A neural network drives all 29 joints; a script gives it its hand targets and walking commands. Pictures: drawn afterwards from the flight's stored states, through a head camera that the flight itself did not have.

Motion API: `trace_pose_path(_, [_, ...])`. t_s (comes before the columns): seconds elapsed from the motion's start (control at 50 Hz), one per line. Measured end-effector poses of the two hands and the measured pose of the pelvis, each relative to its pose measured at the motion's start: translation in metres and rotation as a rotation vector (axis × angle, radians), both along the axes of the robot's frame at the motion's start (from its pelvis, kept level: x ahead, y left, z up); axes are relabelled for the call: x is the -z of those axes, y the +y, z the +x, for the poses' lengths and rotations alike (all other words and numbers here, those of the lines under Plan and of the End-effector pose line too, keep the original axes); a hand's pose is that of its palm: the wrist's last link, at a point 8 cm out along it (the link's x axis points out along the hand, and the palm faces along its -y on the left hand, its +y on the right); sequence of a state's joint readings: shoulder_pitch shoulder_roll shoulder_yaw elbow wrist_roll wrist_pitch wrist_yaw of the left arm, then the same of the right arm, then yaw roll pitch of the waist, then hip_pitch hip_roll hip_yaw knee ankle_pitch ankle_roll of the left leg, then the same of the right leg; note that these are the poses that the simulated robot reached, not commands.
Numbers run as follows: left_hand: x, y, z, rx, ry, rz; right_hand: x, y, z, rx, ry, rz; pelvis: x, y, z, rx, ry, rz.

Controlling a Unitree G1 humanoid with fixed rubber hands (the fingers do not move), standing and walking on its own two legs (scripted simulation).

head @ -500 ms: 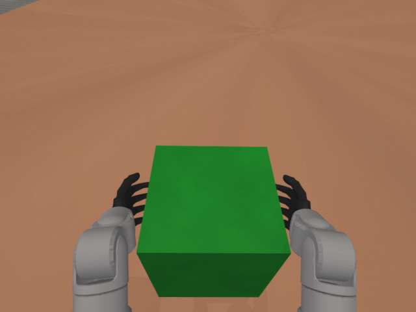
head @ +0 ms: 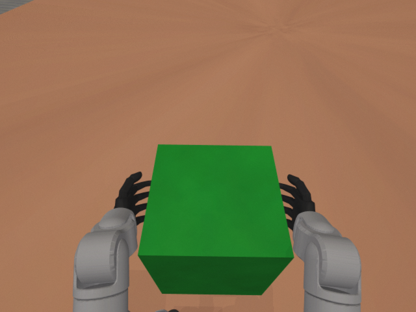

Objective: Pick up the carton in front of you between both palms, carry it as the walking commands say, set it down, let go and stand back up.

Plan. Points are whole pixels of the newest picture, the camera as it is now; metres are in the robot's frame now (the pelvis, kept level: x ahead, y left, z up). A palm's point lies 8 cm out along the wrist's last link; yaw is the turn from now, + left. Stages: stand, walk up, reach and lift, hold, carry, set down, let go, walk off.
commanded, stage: carry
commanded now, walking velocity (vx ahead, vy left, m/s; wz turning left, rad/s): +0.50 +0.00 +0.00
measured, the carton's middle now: (213, 224) +0.28 +0.00 +0.02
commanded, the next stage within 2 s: none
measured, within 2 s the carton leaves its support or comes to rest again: neither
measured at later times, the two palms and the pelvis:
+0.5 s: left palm (151, 109) +0.57 +0.16 +0.09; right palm (267, 110) +0.57 -0.14 +0.09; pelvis +0.30 +0.00 +0.00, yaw +0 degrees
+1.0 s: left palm (152, 93) +0.65 +0.17 +0.08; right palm (257, 92) +0.66 -0.13 +0.08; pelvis +0.40 +0.01 +0.00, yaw +1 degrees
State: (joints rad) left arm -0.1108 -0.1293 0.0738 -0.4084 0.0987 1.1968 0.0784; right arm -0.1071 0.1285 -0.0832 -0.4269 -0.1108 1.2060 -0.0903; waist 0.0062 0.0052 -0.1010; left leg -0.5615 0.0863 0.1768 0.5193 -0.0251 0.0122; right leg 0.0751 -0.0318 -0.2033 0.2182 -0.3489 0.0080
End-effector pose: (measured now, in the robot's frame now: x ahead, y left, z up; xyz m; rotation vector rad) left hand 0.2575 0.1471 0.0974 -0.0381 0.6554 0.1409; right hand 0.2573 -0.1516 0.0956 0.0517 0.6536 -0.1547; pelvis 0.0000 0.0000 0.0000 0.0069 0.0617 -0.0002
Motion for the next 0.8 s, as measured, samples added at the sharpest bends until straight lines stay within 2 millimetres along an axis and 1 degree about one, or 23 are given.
trace_pose_path(0.06, [0.012, 0.012, 0.054, 0.012, -0.019, -0.022, 0.006, 0.012, 0.05, 0.015, -0.018, -0.018, 0.017, 0.014, 0.051, 0.019, -0.015, 0.001])
trace_pose_path(0.08, [0.017, 0.016, 0.071, 0.012, -0.006, -0.035, 0.009, 0.016, 0.066, 0.018, -0.005, -0.027, 0.019, 0.018, 0.064, 0.024, -0.014, 0.012])
trace_pose_path(0.12, [0.024, 0.02, 0.098, 0.017, 0.047, -0.043, 0.014, 0.02, 0.09, 0.028, 0.046, -0.028, 0.014, 0.025, 0.086, 0.035, -0.008, 0.005])
trace_pose_path(0.16, [0.026, 0.022, 0.12, 0.028, 0.094, -0.041, 0.017, 0.023, 0.11, 0.041, 0.094, -0.025, 0.005, 0.03, 0.106, 0.043, -0.004, -0.009])
trace_pose_path(0.24, [0.021, 0.025, 0.166, 0.043, 0.117, -0.046, 0.009, 0.025, 0.15, 0.054, 0.118, -0.033, -0.01, 0.034, 0.148, 0.039, 0.004, -0.033])
trace_pose_path(0.32, [0.009, 0.026, 0.21, 0.029, 0.074, -0.055, -0.005, 0.026, 0.199, 0.043, 0.074, -0.037, -0.016, 0.031, 0.19, 0.027, 0.007, -0.042])
trace_pose_path(0.4, [0.0, 0.024, 0.252, 0.0, 0.029, -0.048, -0.012, 0.024, 0.25, 0.012, 0.03, -0.029, -0.014, 0.022, 0.237, 0.022, 0.001, -0.03])
trace_pose_path(0.46, [0.0, 0.016, 0.285, -0.015, 0.015, -0.03, -0.007, 0.016, 0.287, -0.005, 0.017, -0.017, -0.005, 0.012, 0.275, 0.016, -0.012, -0.014])
trace_pose_path(0.5, [0.004, 0.009, 0.308, -0.019, 0.012, -0.012, 0.003, 0.009, 0.311, -0.011, 0.013, -0.001, 0.004, 0.005, 0.301, 0.007, -0.019, -0.007])
trace_pose_path(0.52, [0.007, 0.005, 0.318, -0.014, 0.024, 0.003, 0.009, 0.005, 0.321, -0.006, 0.025, 0.015, 0.006, 0.003, 0.31, 0.003, -0.017, -0.018])
trace_pose_path(0.58, [0.017, -0.001, 0.341, -0.006, 0.086, 0.022, 0.025, -0.001, 0.341, 0.004, 0.087, 0.036, 0.005, 0.0, 0.329, -0.009, -0.009, -0.025])
trace_pose_path(0.64, [0.023, -0.003, 0.355, -0.003, 0.121, 0.022, 0.031, -0.003, 0.354, 0.005, 0.122, 0.033, 0.001, -0.002, 0.344, -0.013, -0.007, -0.019])
trace_pose_path(0.7, [0.021, -0.001, 0.369, 0.001, 0.104, 0.015, 0.026, -0.001, 0.367, 0.007, 0.105, 0.025, 0.0, 0.0, 0.36, -0.008, -0.004, -0.023])
trace_pose_path(0.8, [0.01, 0.006, 0.39, -0.011, 0.034, -0.005, 0.01, 0.005, 0.393, -0.002, 0.035, 0.009, 0.003, 0.003, 0.381, -0.012, 0.012, -0.024])
